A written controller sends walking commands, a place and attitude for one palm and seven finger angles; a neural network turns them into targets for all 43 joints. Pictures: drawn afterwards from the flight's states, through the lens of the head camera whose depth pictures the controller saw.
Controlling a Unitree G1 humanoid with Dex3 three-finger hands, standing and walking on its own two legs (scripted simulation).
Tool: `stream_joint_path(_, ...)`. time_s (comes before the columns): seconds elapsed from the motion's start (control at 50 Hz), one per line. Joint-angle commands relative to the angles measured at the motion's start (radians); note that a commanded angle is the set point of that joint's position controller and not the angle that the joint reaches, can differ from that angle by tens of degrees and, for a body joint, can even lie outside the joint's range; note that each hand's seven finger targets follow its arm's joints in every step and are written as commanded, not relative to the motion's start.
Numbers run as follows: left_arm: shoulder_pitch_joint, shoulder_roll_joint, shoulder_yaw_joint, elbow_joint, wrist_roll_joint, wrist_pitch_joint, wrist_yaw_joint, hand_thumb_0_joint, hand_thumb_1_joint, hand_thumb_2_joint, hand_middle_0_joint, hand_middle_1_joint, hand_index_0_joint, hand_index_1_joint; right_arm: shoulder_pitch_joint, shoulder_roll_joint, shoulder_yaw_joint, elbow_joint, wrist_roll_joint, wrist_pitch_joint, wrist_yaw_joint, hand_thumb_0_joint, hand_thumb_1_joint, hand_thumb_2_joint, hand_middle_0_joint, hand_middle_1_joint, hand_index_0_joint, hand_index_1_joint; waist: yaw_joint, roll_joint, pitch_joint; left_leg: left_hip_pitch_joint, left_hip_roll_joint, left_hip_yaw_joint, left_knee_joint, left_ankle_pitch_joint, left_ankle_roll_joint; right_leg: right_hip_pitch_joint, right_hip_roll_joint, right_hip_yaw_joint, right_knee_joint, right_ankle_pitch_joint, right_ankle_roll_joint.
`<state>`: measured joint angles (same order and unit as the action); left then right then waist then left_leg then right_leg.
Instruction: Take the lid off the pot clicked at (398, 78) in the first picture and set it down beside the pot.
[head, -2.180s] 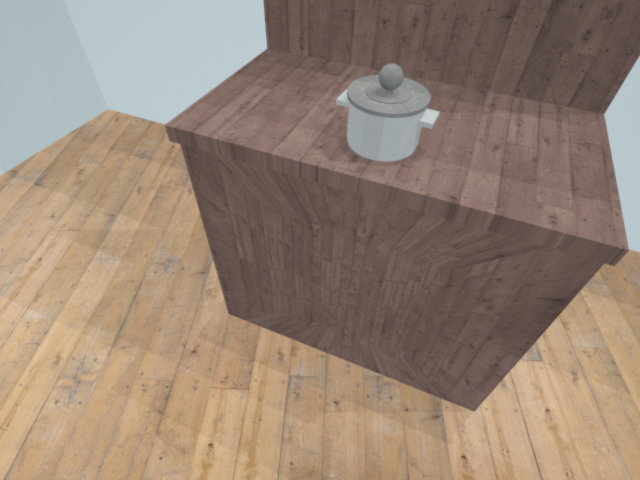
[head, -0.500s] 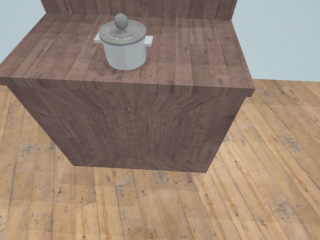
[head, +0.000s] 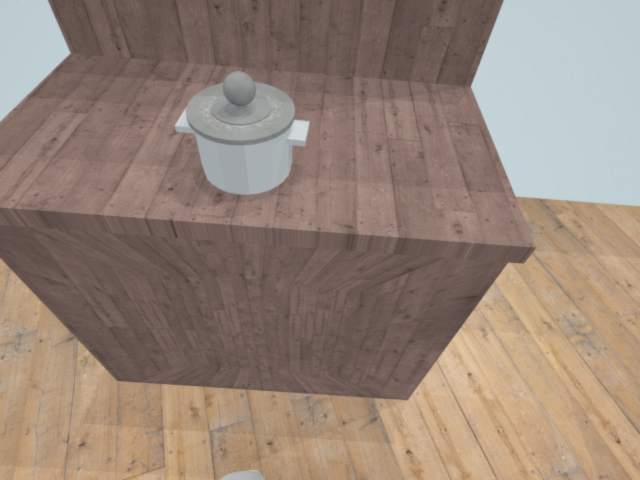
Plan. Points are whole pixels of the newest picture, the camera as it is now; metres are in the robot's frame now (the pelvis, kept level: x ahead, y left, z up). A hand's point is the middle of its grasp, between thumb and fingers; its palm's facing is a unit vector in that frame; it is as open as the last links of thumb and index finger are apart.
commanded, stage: come to a stop and stand still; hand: left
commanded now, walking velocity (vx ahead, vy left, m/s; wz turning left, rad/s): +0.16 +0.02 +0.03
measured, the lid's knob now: (239, 88) +0.57 +0.17 +0.18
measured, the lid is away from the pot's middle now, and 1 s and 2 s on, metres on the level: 0.00 0.00 0.00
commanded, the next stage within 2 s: look again from close up in 1.76 s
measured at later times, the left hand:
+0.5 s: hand out of the picture +0.13 +0.16 -0.15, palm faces +0.09 -0.97 -0.23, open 7.3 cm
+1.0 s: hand out of the picture +0.02 +0.21 -0.15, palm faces +0.08 -0.98 -0.19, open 7.4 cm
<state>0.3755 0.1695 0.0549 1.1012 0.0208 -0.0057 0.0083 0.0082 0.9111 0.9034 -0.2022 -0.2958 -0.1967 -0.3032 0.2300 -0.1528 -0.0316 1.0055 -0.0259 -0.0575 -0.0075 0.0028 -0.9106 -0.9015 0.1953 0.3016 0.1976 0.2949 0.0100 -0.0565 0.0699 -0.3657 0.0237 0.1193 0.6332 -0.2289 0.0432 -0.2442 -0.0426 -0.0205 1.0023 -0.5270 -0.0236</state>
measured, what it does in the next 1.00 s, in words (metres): steps on the spot: right foot, then left foot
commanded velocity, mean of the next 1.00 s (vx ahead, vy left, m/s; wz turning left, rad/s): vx -0.03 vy -0.03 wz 0.00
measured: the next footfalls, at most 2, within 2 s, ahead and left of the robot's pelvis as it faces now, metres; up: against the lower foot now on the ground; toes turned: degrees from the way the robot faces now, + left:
right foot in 0.26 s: +0.16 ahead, -0.12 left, +0.00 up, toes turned -3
left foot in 0.68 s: +0.06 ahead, +0.12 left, +0.00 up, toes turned +5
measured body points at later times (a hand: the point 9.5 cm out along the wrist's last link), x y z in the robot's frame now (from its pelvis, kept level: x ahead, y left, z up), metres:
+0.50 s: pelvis +0.06 -0.03 +0.02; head +0.11 -0.04 +0.46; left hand +0.12 +0.21 -0.13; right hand +0.09 -0.25 -0.15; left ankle +0.02 +0.10 -0.69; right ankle +0.12 -0.12 -0.72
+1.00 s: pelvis +0.03 +0.01 +0.03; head +0.05 +0.04 +0.48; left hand +0.02 +0.26 -0.14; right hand +0.05 -0.21 -0.11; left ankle +0.02 +0.12 -0.72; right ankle -0.01 -0.13 -0.66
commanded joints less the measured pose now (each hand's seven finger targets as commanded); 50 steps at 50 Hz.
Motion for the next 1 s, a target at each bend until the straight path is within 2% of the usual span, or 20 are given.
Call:
stream_joint_path(0.0, -0.034, 0.034, 0.005, -0.102, 0.007, -0.026, -0.008, 0.0, 0.9, 0.9, -0.2, -0.3, -0.2, -0.3, 0.117, -0.113, -0.013, -0.014, 0.002, -0.004, -0.018, 0.0, -0.9, -0.9, 0.2, 0.3, 0.2, 0.3, -0.014, 0.176, 0.023, 0.062, 0.284, -0.39, -0.459, -0.094, 0.153, -0.284, -0.066, 0.023, 0.211, 0.105, -0.002)
stream_joint_path(0.06, 0.012, 0.008, 0.001, -0.096, 0.005, -0.005, -0.011, 0.0, 0.9, 0.9, -0.2, -0.3, -0.2, -0.3, 0.08, -0.117, -0.019, -0.018, 0.002, -0.009, -0.02, 0.0, -0.9, -0.9, 0.2, 0.3, 0.2, 0.3, 0.017, 0.165, -0.042, 0.047, 0.224, -0.239, -0.452, 0.019, 0.132, -0.189, -0.065, -0.019, 0.029, 0.157, 0.02)
stream_joint_path(0.14, -0.024, -0.017, -0.014, -0.108, 0.001, 0.0, 0.006, 0.0, 0.9, 0.9, -0.2, -0.3, -0.2, -0.3, 0.055, -0.114, -0.012, -0.014, 0.002, 0.007, -0.026, 0.0, -0.9, -0.9, 0.2, 0.3, 0.2, 0.3, 0.012, 0.109, -0.043, 0.019, 0.226, -0.2, -0.403, 0.127, 0.133, -0.063, -0.047, -0.025, -0.244, 0.212, 0.042)
stream_joint_path(0.2, 0.033, 0.027, -0.012, -0.083, 0.001, -0.009, 0.021, 0.0, 0.9, 0.9, -0.2, -0.3, -0.2, -0.3, 0.047, -0.083, -0.002, 0.007, 0.012, 0.025, -0.027, 0.0, -0.9, -0.9, 0.2, 0.3, 0.2, 0.3, 0.038, 0.04, -0.053, -0.008, 0.153, -0.151, -0.26, 0.097, 0.052, 0.099, -0.029, -0.009, -0.54, 0.391, 0.055)
stream_joint_path(0.24, -0.03, 0.12, -0.008, -0.099, 0.004, -0.022, 0.027, 0.0, 0.9, 0.9, -0.2, -0.3, -0.2, -0.3, 0.085, -0.036, 0.004, 0.01, 0.023, 0.045, -0.018, 0.0, -0.9, -0.9, 0.2, 0.3, 0.2, 0.3, -0.015, -0.132, -0.031, 0.026, 0.032, -0.083, -0.17, -0.114, -0.042, -0.004, -0.206, 0.227, -0.675, 0.472, -0.027)
stream_joint_path(0.26, -0.071, 0.152, -0.003, -0.116, 0.0, -0.017, 0.025, 0.0, 0.9, 0.9, -0.2, -0.3, -0.2, -0.3, 0.114, -0.034, 0.0, 0.019, 0.02, 0.053, -0.016, 0.0, -0.9, -0.9, 0.2, 0.3, 0.2, 0.3, -0.033, -0.1, -0.033, 0.086, 0.014, -0.076, -0.16, -0.11, -0.051, -0.068, -0.253, 0.237, -0.684, 0.466, -0.068)
stream_joint_path(0.28, -0.1, 0.149, -0.001, -0.124, -0.002, -0.012, 0.026, 0.0, 0.9, 0.9, -0.2, -0.3, -0.2, -0.3, 0.12, -0.024, 0.0, 0.034, 0.017, 0.057, -0.017, 0.0, -0.9, -0.9, 0.2, 0.3, 0.2, 0.3, -0.039, -0.057, -0.04, 0.123, 0.012, -0.072, -0.149, -0.05, -0.053, -0.088, -0.236, 0.224, -0.66, 0.512, -0.086)
stream_joint_path(0.3, -0.104, 0.157, 0.005, -0.124, -0.004, -0.014, 0.029, 0.0, 0.9, 0.9, -0.2, -0.3, -0.2, -0.3, 0.12, -0.032, -0.004, 0.04, 0.016, 0.067, -0.02, 0.0, -0.9, -0.9, 0.2, 0.3, 0.2, 0.3, -0.035, -0.121, -0.069, 0.123, 0.017, -0.062, -0.111, -0.045, -0.058, -0.055, -0.22, 0.215, -0.651, 0.558, -0.093)
stream_joint_path(0.42, -0.074, 0.169, 0.036, -0.126, 0.003, 0.001, 0.046, 0.0, 0.9, 0.9, -0.2, -0.3, -0.2, -0.3, 0.057, -0.07, -0.029, 0.008, 0.016, 0.086, -0.032, 0.0, -0.9, -0.9, 0.2, 0.3, 0.2, 0.3, 0.029, -0.08, -0.125, -0.071, -0.006, -0.119, 0.25, -0.321, -0.077, 0.164, -0.319, 0.255, -0.603, 1.066, -0.228)
stream_joint_path(0.46, -0.084, 0.174, 0.044, -0.135, 0.008, 0.005, 0.05, 0.0, 0.9, 0.9, -0.2, -0.3, -0.2, -0.3, 0.042, -0.067, -0.033, -0.005, 0.019, 0.091, -0.033, 0.0, -0.9, -0.9, 0.2, 0.3, 0.2, 0.3, 0.031, -0.059, -0.146, -0.097, -0.005, -0.137, 0.299, -0.336, -0.083, 0.196, -0.321, 0.226, -0.587, 1.111, -0.24)
stream_joint_path(0.56, -0.146, 0.191, 0.05, -0.168, 0.013, 0.019, 0.047, 0.0, 0.9, 0.9, -0.2, -0.3, -0.2, -0.3, 0.06, -0.062, -0.035, -0.025, 0.021, 0.092, -0.025, 0.0, -0.9, -0.9, 0.2, 0.3, 0.2, 0.3, 0.005, -0.088, -0.186, 0.0, -0.012, -0.111, 0.138, -0.251, -0.084, 0.145, -0.28, 0.185, -0.592, 0.915, -0.198)
stream_joint_path(0.62, -0.192, 0.183, 0.046, -0.178, 0.005, 0.03, 0.038, 0.0, 0.9, 0.9, -0.2, -0.3, -0.2, -0.3, 0.158, -0.055, -0.032, 0.001, 0.018, 0.077, -0.021, 0.0, -0.9, -0.9, 0.2, 0.3, 0.2, 0.3, -0.045, -0.086, -0.181, 0.223, -0.029, -0.062, -0.144, -0.014, -0.071, -0.02, -0.205, 0.133, -0.575, 0.531, -0.097)
stream_joint_path(0.64, -0.19, 0.147, 0.035, -0.183, 0.0, 0.036, 0.034, 0.0, 0.9, 0.9, -0.2, -0.3, -0.2, -0.3, 0.175, -0.081, -0.031, 0.003, 0.015, 0.068, -0.022, 0.0, -0.9, -0.9, 0.2, 0.3, 0.2, 0.3, -0.052, 0.015, -0.156, 0.285, 0.023, -0.119, -0.244, 0.012, -0.055, -0.108, -0.14, 0.089, -0.508, 0.334, -0.048)
stream_joint_path(0.66, -0.178, 0.085, 0.023, -0.191, -0.007, 0.043, 0.029, 0.0, 0.9, 0.9, -0.2, -0.3, -0.2, -0.3, 0.138, -0.145, -0.041, -0.017, 0.001, 0.061, -0.023, 0.0, -0.9, -0.9, 0.2, 0.3, 0.2, 0.3, -0.045, 0.266, -0.092, 0.229, 0.208, -0.376, -0.383, -0.076, 0.011, -0.243, -0.022, 0.003, -0.365, 0.102, 0.022)
stream_joint_path(0.68, -0.191, 0.069, 0.013, -0.186, -0.004, 0.046, 0.03, 0.0, 0.9, 0.9, -0.2, -0.3, -0.2, -0.3, 0.058, -0.187, -0.035, -0.051, -0.009, 0.066, -0.026, 0.0, -0.9, -0.9, 0.2, 0.3, 0.2, 0.3, -0.037, 0.336, -0.037, 0.075, 0.315, -0.507, -0.485, -0.167, 0.08, -0.232, 0.025, 0.011, -0.253, 0.007, 0.044)
stream_joint_path(0.7, -0.177, 0.079, 0.013, -0.184, -0.003, 0.046, 0.024, 0.0, 0.9, 0.9, -0.2, -0.3, -0.2, -0.3, -0.005, -0.192, -0.026, -0.075, -0.015, 0.066, -0.024, 0.0, -0.9, -0.9, 0.2, 0.3, 0.2, 0.3, -0.014, 0.232, -0.023, -0.025, 0.342, -0.521, -0.52, -0.318, 0.125, -0.159, 0.006, 0.049, -0.182, 0.043, 0.04)
stream_joint_path(0.74, -0.155, 0.091, 0.02, -0.132, 0.008, 0.048, 0.011, 0.0, 0.9, 0.9, -0.2, -0.3, -0.2, -0.3, -0.036, -0.145, -0.013, -0.055, -0.012, 0.048, -0.037, 0.0, -0.9, -0.9, 0.2, 0.3, 0.2, 0.3, 0.004, 0.227, 0.016, 0.029, 0.248, -0.445, -0.518, -0.285, 0.081, -0.206, 0.016, 0.095, -0.1, 0.153, 0.042)
stream_joint_path(0.8, -0.11, 0.095, 0.019, -0.105, 0.005, 0.039, -0.004, 0.0, 0.9, 0.9, -0.2, -0.3, -0.2, -0.3, 0.022, -0.144, -0.015, -0.038, -0.001, 0.037, -0.047, 0.0, -0.9, -0.9, 0.2, 0.3, 0.2, 0.3, -0.01, 0.124, 0.016, 0.165, 0.23, -0.368, -0.496, -0.164, 0.069, -0.295, 0.026, 0.085, -0.022, 0.211, 0.055)
stream_joint_path(0.88, -0.13, 0.099, 0.018, -0.123, 0.008, 0.039, -0.009, 0.0, 0.9, 0.9, -0.2, -0.3, -0.2, -0.3, 0.141, -0.152, -0.025, 0.006, -0.003, 0.033, -0.054, 0.0, -0.9, -0.9, 0.2, 0.3, 0.2, 0.3, -0.052, 0.155, -0.02, 0.305, 0.264, -0.35, -0.449, 0.045, 0.087, -0.35, 0.006, 0.079, -0.02, 0.185, 0.065)
stream_joint_path(0.98, -0.146, 0.057, -0.005, -0.125, -0.01, 0.027, -0.008, 0.0, 0.9, 0.9, -0.2, -0.3, -0.2, -0.3, 0.155, -0.152, -0.023, 0.031, -0.007, 0.034, -0.052, 0.0, -0.9, -0.9, 0.2, 0.3, 0.2, 0.3, -0.062, 0.229, -0.085, 0.336, 0.236, -0.289, -0.366, 0.369, 0.099, -0.189, 0.002, 0.015, -0.268, 0.096, 0.057)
